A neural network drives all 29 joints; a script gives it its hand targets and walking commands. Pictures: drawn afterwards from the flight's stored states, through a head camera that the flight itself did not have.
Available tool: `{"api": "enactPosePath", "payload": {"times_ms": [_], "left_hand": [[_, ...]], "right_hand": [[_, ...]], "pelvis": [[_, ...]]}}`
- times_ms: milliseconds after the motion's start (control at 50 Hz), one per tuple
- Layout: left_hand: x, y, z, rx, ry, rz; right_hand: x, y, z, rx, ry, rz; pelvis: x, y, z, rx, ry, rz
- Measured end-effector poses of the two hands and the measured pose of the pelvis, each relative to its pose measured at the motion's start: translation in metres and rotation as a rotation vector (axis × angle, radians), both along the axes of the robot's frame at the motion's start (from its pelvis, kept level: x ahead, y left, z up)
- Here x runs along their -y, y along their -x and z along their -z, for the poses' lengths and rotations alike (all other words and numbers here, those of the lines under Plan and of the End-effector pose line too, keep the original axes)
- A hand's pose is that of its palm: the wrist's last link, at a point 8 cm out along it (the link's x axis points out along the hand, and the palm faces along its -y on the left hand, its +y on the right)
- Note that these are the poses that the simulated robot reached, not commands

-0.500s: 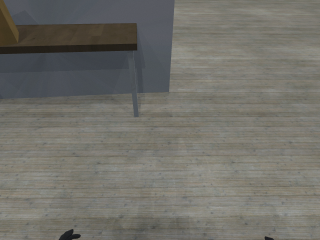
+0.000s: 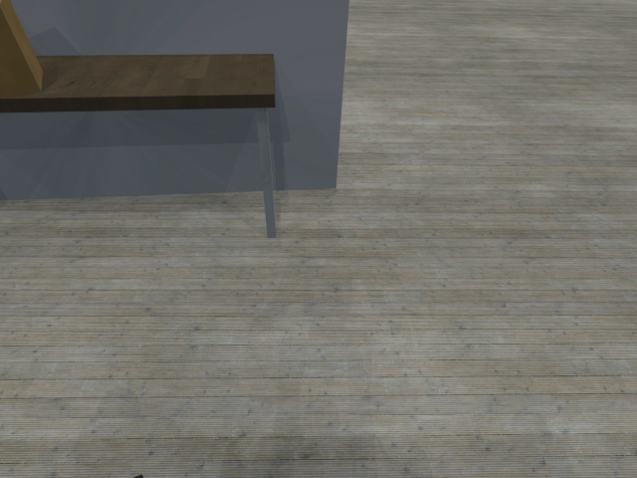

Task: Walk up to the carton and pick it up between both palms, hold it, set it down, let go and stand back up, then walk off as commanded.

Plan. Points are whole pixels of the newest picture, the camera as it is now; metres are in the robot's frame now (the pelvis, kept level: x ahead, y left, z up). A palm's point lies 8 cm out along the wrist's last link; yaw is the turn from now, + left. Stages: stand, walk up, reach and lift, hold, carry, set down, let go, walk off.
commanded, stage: stand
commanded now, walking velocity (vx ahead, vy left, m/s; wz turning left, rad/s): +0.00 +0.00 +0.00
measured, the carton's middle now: out of the picture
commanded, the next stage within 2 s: walk up in 1.46 s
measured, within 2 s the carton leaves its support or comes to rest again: neither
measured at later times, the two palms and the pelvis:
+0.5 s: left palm out of the picture +0.10 +0.26 -0.10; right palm out of the picture +0.10 -0.30 -0.10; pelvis +0.00 +0.00 +0.01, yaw +0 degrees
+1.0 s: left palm out of the picture +0.10 +0.26 -0.10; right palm out of the picture +0.10 -0.30 -0.10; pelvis +0.00 +0.00 +0.01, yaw +0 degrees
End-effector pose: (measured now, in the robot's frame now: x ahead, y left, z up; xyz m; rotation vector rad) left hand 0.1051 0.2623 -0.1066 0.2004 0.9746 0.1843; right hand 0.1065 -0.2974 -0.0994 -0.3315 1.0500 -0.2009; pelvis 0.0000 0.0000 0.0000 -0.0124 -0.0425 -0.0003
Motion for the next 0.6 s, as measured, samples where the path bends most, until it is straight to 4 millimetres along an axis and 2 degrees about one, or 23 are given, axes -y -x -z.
{"api": "enactPosePath", "payload": {"times_ms": [600], "left_hand": [[0.002, 0.009, -0.003, -0.026, -0.001, -0.007]], "right_hand": [[0.004, 0.011, -0.001, -0.032, -0.006, 0.013]], "pelvis": [[0.003, 0.003, -0.006, 0.003, -0.003, 0.0]]}}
